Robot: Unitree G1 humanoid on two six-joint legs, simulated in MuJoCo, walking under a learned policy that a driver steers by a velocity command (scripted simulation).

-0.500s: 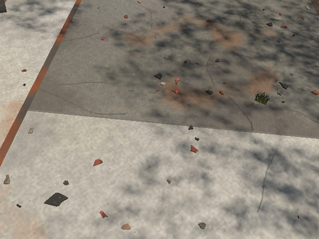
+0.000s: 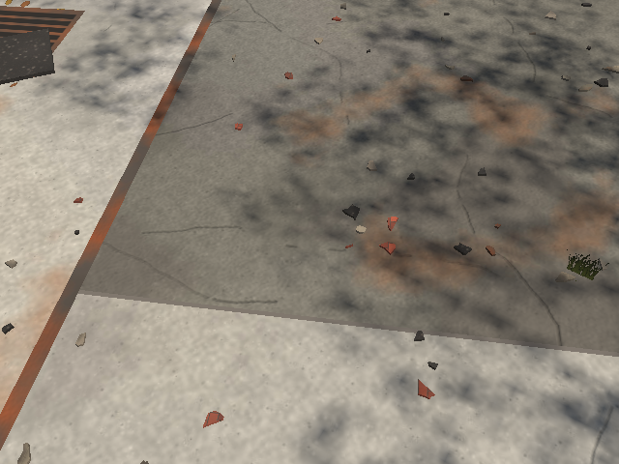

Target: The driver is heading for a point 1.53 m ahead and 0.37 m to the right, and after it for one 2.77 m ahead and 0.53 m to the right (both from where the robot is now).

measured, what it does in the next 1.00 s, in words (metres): walks ahead: left foot, then right foot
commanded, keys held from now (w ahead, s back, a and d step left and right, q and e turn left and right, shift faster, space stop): w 1.00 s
